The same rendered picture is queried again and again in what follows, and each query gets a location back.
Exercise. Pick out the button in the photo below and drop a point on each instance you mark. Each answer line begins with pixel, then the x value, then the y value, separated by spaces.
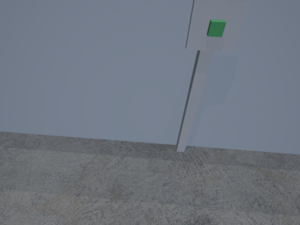
pixel 216 28

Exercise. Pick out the panel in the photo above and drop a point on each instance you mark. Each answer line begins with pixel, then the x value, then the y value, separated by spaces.
pixel 234 12

